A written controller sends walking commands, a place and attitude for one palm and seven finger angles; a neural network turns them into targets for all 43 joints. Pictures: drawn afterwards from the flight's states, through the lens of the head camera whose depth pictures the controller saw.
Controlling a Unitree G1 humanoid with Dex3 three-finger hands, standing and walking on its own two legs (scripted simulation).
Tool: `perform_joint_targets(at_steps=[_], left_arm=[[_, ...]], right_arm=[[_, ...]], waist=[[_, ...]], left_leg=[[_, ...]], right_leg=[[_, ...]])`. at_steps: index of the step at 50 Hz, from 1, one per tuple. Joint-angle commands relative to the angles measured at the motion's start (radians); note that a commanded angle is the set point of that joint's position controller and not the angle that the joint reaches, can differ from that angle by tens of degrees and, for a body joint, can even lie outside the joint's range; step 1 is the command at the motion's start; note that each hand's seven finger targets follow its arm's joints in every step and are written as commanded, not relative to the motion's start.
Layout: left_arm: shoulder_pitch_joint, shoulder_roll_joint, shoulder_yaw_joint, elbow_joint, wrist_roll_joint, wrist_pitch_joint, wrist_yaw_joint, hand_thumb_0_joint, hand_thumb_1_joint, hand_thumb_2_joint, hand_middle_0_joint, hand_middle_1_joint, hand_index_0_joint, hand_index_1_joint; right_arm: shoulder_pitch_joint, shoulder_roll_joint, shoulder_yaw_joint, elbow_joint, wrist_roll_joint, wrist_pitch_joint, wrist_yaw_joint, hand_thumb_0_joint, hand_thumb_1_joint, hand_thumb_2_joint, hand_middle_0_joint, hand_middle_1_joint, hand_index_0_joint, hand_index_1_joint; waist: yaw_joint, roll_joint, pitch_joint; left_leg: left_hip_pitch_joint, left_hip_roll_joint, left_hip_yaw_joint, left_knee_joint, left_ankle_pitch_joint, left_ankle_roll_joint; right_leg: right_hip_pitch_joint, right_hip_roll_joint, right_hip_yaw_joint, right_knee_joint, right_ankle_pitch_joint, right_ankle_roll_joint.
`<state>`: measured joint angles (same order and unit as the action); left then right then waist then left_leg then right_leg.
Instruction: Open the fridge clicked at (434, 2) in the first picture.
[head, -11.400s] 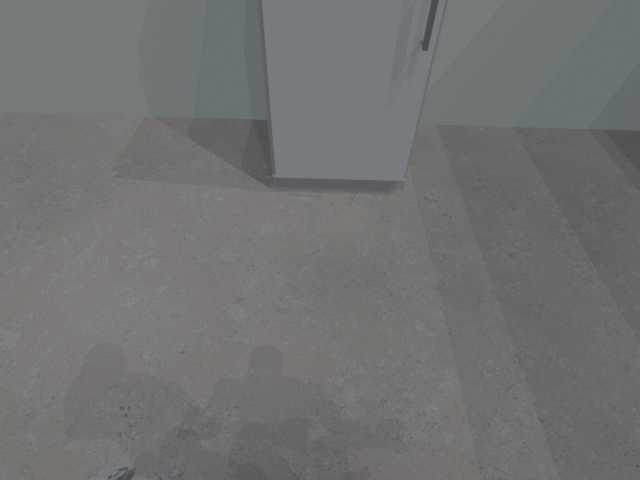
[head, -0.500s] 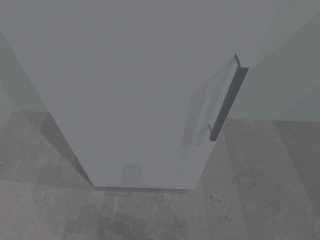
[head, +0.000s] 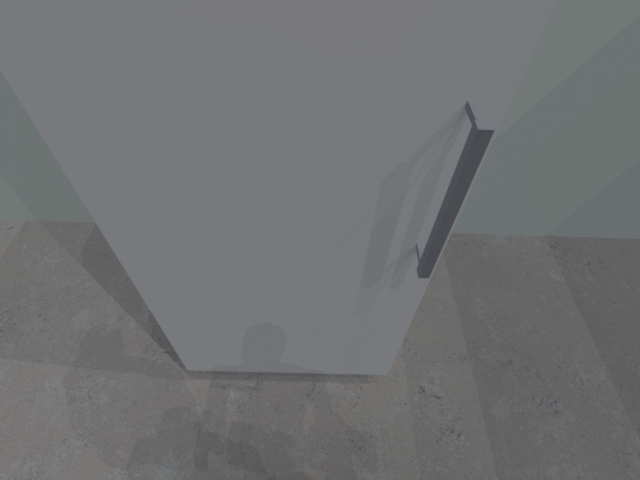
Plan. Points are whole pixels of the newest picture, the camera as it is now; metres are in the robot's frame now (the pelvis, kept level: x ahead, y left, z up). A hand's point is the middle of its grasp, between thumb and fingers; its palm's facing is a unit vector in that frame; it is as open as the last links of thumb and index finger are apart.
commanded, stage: raise the hand to about handle height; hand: right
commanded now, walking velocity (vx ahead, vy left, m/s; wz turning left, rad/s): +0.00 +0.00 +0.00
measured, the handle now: (444, 203) +0.47 -0.15 +0.08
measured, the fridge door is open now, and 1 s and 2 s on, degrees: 0 0 0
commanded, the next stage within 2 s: none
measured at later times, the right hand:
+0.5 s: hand out of the picture +0.14 -0.22 -0.02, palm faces +0.06 +1.00 -0.03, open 9.3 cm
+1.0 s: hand (581, 428) +0.19 -0.26 +0.03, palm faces +0.01 +1.00 -0.07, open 12.3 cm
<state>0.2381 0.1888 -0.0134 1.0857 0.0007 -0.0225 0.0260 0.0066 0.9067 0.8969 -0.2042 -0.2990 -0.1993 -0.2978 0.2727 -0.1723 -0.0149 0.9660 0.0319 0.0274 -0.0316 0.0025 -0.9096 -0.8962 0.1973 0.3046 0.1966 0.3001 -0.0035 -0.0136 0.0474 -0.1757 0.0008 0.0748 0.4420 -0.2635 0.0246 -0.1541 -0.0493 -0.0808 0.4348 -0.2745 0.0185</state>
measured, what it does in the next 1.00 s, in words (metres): stands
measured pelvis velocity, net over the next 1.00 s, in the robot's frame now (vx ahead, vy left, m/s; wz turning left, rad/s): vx -0.03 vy -0.04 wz -0.04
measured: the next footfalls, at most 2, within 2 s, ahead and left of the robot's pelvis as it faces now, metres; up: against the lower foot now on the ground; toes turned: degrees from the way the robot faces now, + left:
none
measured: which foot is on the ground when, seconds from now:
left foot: down 0.00-1.00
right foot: down 0.00-1.00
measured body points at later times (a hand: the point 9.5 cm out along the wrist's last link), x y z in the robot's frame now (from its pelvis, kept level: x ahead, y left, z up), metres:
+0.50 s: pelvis -0.05 -0.01 -0.07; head +0.00 -0.03 +0.38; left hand +0.19 +0.21 -0.11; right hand +0.13 -0.27 -0.02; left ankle -0.02 +0.10 -0.74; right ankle -0.03 -0.13 -0.74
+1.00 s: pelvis -0.03 -0.04 -0.04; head -0.01 -0.04 +0.41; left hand +0.13 +0.21 -0.10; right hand +0.19 -0.32 +0.04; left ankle -0.02 +0.10 -0.74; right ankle -0.03 -0.13 -0.74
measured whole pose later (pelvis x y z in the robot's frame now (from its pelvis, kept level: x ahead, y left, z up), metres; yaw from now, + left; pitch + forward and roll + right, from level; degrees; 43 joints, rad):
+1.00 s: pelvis -0.03 -0.04 -0.04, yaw -2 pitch +6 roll +2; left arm 0.29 0.28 -0.03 0.59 -0.04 -0.29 0.08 0.02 0.90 0.90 -0.21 -0.30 -0.20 -0.30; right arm 0.27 -0.32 -0.28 0.03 0.31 -0.23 0.36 0.00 0.11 -0.46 0.27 0.96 0.27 0.95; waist 0.00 -0.02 -0.06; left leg -0.51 0.05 0.10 0.79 -0.38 -0.02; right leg -0.54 -0.02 -0.03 0.85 -0.42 -0.03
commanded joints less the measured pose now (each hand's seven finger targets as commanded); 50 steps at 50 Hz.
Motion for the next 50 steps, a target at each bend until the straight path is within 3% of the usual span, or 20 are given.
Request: perform_joint_targets(at_steps=[1, 2, 3, 4, 5, 8, 10, 12, 13, 15, 17, 19, 20, 24, 30, 32, 35, 41, 47, 50], left_arm=[[-0.057, 0.133, 0.032, -0.398, -0.030, -0.273, 0.070, 0.000, 0.900, 0.900, -0.200, -0.300, -0.200, -0.300], [-0.040, 0.161, 0.046, -0.361, -0.047, -0.283, 0.065, 0.000, 0.900, 0.900, -0.200, -0.300, -0.200, -0.300], [-0.056, 0.185, 0.064, -0.417, -0.039, -0.296, 0.060, 0.000, 0.900, 0.900, -0.200, -0.300, -0.200, -0.300], [-0.043, 0.194, 0.085, -0.420, -0.023, -0.302, 0.056, 0.000, 0.900, 0.900, -0.200, -0.300, -0.200, -0.300], [-0.057, 0.188, 0.093, -0.457, -0.017, -0.308, 0.041, 0.000, 0.900, 0.900, -0.200, -0.300, -0.200, -0.300], [-0.108, 0.184, 0.107, -0.537, -0.011, -0.315, -0.004, 0.000, 0.900, 0.900, -0.200, -0.300, -0.200, -0.300], [-0.113, 0.205, 0.120, -0.603, -0.020, -0.314, -0.029, 0.000, 0.900, 0.900, -0.200, -0.300, -0.200, -0.300], [-0.137, 0.204, 0.116, -0.684, -0.035, -0.296, -0.026, 0.000, 0.900, 0.900, -0.200, -0.300, -0.200, -0.300], [-0.151, 0.199, 0.110, -0.719, -0.048, -0.287, -0.018, 0.000, 0.900, 0.900, -0.200, -0.300, -0.200, -0.300], [-0.129, 0.199, 0.099, -0.752, -0.043, -0.280, 0.000, 0.000, 0.900, 0.900, -0.200, -0.300, -0.200, -0.300], [-0.074, 0.183, 0.096, -0.748, -0.035, -0.276, 0.012, 0.000, 0.900, 0.900, -0.200, -0.300, -0.200, -0.300], [-0.051, 0.182, 0.079, -0.733, -0.028, -0.277, 0.021, 0.000, 0.900, 0.900, -0.200, -0.300, -0.200, -0.300], [-0.038, 0.188, 0.071, -0.721, -0.021, -0.278, 0.028, 0.000, 0.900, 0.900, -0.200, -0.300, -0.200, -0.300], [-0.034, 0.195, 0.057, -0.692, -0.034, -0.289, 0.044, 0.000, 0.900, 0.900, -0.200, -0.300, -0.200, -0.300], [-0.078, 0.180, 0.041, -0.699, -0.046, -0.289, 0.056, 0.000, 0.900, 0.900, -0.200, -0.300, -0.200, -0.300], [-0.080, 0.174, 0.037, -0.699, -0.043, -0.291, 0.052, 0.000, 0.900, 0.900, -0.200, -0.300, -0.200, -0.300], [-0.078, 0.177, 0.032, -0.690, -0.038, -0.302, 0.049, 0.000, 0.900, 0.900, -0.200, -0.300, -0.200, -0.300], [-0.038, 0.203, 0.031, -0.671, -0.046, -0.330, 0.055, 0.000, 0.900, 0.900, -0.200, -0.300, -0.200, -0.300], [-0.029, 0.207, 0.031, -0.661, -0.047, -0.344, 0.063, 0.000, 0.900, 0.900, -0.200, -0.300, -0.200, -0.300], [-0.030, 0.212, 0.026, -0.652, -0.048, -0.340, 0.065, 0.000, 0.900, 0.900, -0.200, -0.300, -0.200, -0.300]], right_arm=[[0.065, -0.092, -0.034, -1.055, 0.112, -0.181, -0.042, 0.000, -0.830, -0.870, 0.205, 0.345, 0.205, 0.345], [0.058, -0.044, -0.065, -0.950, 0.148, -0.155, -0.033, 0.000, -0.807, -0.860, 0.207, 0.360, 0.207, 0.360], [-0.025, -0.062, -0.081, -0.977, 0.162, -0.206, -0.005, 0.000, -0.783, -0.850, 0.208, 0.375, 0.208, 0.375], [0.037, -0.084, -0.141, -0.873, 0.166, -0.270, 0.030, 0.000, -0.760, -0.840, 0.210, 0.390, 0.210, 0.390], [0.193, -0.050, -0.160, -0.773, 0.177, -0.335, 0.083, 0.000, -0.737, -0.830, 0.212, 0.405, 0.212, 0.405], [0.338, -0.019, -0.167, -0.677, 0.227, -0.572, 0.285, 0.000, -0.667, -0.800, 0.217, 0.450, 0.217, 0.450], [0.323, -0.123, -0.233, -0.658, 0.228, -0.667, 0.429, 0.000, -0.620, -0.780, 0.220, 0.480, 0.220, 0.480], [0.284, -0.170, -0.287, -0.773, 0.277, -0.629, 0.491, 0.000, -0.573, -0.760, 0.223, 0.510, 0.223, 0.510], [0.233, -0.173, -0.293, -0.838, 0.308, -0.594, 0.499, 0.000, -0.550, -0.750, 0.225, 0.525, 0.225, 0.525], [0.099, -0.187, -0.290, -1.016, 0.340, -0.558, 0.467, 0.000, -0.503, -0.730, 0.228, 0.555, 0.228, 0.555], [0.038, -0.188, -0.279, -1.172, 0.316, -0.557, 0.403, 0.000, -0.457, -0.710, 0.232, 0.585, 0.232, 0.585], [-0.061, -0.177, -0.217, -1.285, 0.268, -0.575, 0.352, 0.000, -0.410, -0.690, 0.235, 0.615, 0.235, 0.615], [-0.110, -0.177, -0.186, -1.310, 0.259, -0.578, 0.347, 0.000, -0.387, -0.680, 0.237, 0.630, 0.237, 0.630], [-0.067, -0.194, -0.167, -1.227, 0.228, -0.514, 0.366, 0.000, -0.293, -0.640, 0.243, 0.690, 0.243, 0.690], [0.049, -0.252, -0.302, -1.118, 0.281, -0.329, 0.386, 0.000, -0.153, -0.580, 0.253, 0.780, 0.253, 0.780], [0.032, -0.261, -0.330, -1.164, 0.299, -0.320, 0.372, 0.000, -0.107, -0.560, 0.257, 0.810, 0.257, 0.810], [0.020, -0.260, -0.330, -1.156, 0.302, -0.331, 0.356, 0.000, -0.037, -0.530, 0.262, 0.855, 0.262, 0.855], [-0.086, -0.280, -0.318, -1.147, 0.297, -0.348, 0.381, 0.000, 0.103, -0.470, 0.272, 0.945, 0.272, 0.945], [-0.113, -0.340, -0.382, -1.165, 0.308, -0.328, 0.394, 0.000, 0.243, -0.410, 0.282, 1.035, 0.282, 1.035], [-0.142, -0.352, -0.394, -1.131, 0.318, -0.303, 0.406, 0.000, 0.313, -0.380, 0.287, 1.080, 0.287, 1.080]], waist=[[-0.012, -0.201, -0.322], [0.033, -0.066, -0.204], [0.055, 0.055, -0.082], [0.052, 0.168, -0.061], [-0.001, 0.183, -0.054], [-0.052, 0.258, -0.115], [-0.055, 0.122, -0.179], [-0.075, 0.121, -0.289], [-0.074, 0.079, -0.288], [-0.048, 0.028, -0.288], [-0.016, -0.018, -0.349], [0.024, -0.077, -0.322], [0.052, -0.055, -0.298], [0.058, -0.084, -0.283], [-0.024, -0.038, -0.333], [-0.029, -0.033, -0.350], [-0.025, 0.003, -0.283], [0.004, -0.013, -0.259], [-0.019, -0.077, -0.295], [-0.018, -0.059, -0.260]], left_leg=[[0.035, 0.022, -0.024, 0.078, 0.268, 0.016], [-0.062, 0.021, 0.005, 0.053, 0.256, -0.002], [-0.161, 0.018, 0.019, 0.059, 0.214, -0.019], [-0.245, 0.012, 0.028, 0.080, 0.133, -0.028], [-0.262, 0.011, 0.028, 0.122, 0.091, -0.020], [-0.342, 0.021, -0.017, 0.291, 0.028, -0.011], [-0.339, 0.043, -0.078, 0.362, 0.071, 0.009], [-0.314, 0.050, -0.107, 0.374, 0.023, -0.002], [-0.348, 0.051, -0.126, 0.337, -0.152, -0.007], [-0.393, 0.030, -0.117, 0.359, -0.173, -0.008], [-0.404, 0.017, -0.103, 0.376, -0.109, -0.011], [-0.462, -0.001, -0.059, 0.411, -0.057, -0.002], [-0.485, -0.008, -0.053, 0.420, -0.049, -0.002], [-0.493, -0.011, -0.026, 0.389, -0.106, -0.003], [-0.336, -0.011, -0.003, 0.335, -0.072, 0.000], [-0.311, -0.007, 0.005, 0.325, -0.051, -0.006], [-0.311, -0.011, 0.012, 0.311, -0.051, -0.003], [-0.322, -0.008, 0.005, 0.271, -0.089, -0.008], [-0.249, -0.007, 0.011, 0.255, 0.024, -0.001], [-0.228, -0.013, 0.015, 0.238, 0.070, 0.000]], right_leg=[[0.109, 0.020, 0.044, -0.013, 0.456, -0.042], [0.042, 0.025, 0.057, 0.043, 0.392, -0.037], [-0.054, 0.032, 0.073, 0.081, 0.283, -0.039], [-0.139, 0.039, 0.068, 0.127, 0.196, -0.035], [-0.221, 0.052, 0.064, 0.164, 0.152, -0.025], [-0.459, 0.069, 0.049, 0.321, 0.042, -0.003], [-0.504, 0.080, 0.039, 0.414, 0.048, -0.003], [-0.536, 0.090, 0.017, 0.442, 0.029, -0.018], [-0.560, 0.097, 0.010, 0.437, -0.065, -0.019], [-0.539, 0.080, 0.038, 0.454, -0.055, -0.032], [-0.483, 0.061, 0.055, 0.468, -0.019, -0.041], [-0.449, 0.044, 0.088, 0.462, -0.006, -0.045], [-0.454, 0.037, 0.102, 0.471, -0.008, -0.048], [-0.448, 0.034, 0.124, 0.435, -0.063, -0.045], [-0.420, 0.039, 0.127, 0.347, -0.017, -0.035], [-0.402, 0.038, 0.124, 0.327, 0.004, -0.032], [-0.405, 0.034, 0.128, 0.306, 0.011, -0.030], [-0.359, 0.033, 0.126, 0.270, -0.031, -0.032], [-0.273, 0.033, 0.127, 0.238, 0.075, -0.028], [-0.259, 0.032, 0.126, 0.225, 0.112, -0.028]])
